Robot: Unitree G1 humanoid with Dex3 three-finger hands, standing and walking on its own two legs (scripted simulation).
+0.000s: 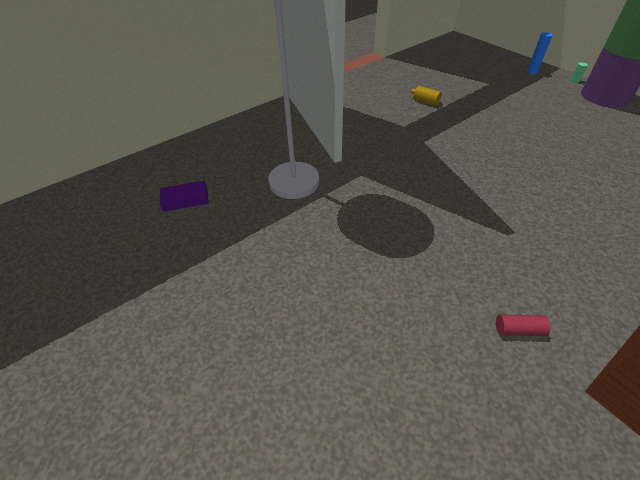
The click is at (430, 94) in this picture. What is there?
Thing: lying bottle
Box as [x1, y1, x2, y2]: [411, 86, 441, 105]
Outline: 411,90 411,92 414,94 414,98 435,105 437,104 441,92 421,86 418,86 415,89
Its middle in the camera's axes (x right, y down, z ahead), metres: +0.66 -0.91 +2.45
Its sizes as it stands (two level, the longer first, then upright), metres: 0.185 0.085 0.085
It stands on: the floor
